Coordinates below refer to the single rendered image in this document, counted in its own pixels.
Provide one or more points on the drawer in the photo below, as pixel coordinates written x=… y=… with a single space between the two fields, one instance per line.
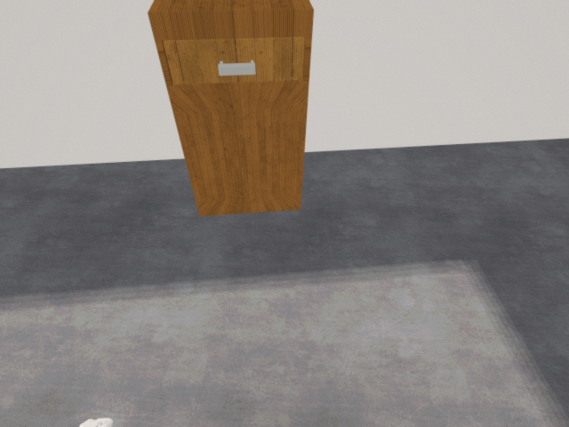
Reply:
x=196 y=61

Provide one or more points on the cabinet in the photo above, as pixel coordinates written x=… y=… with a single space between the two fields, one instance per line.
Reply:
x=243 y=142

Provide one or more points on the handle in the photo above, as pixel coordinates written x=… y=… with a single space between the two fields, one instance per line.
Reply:
x=234 y=69

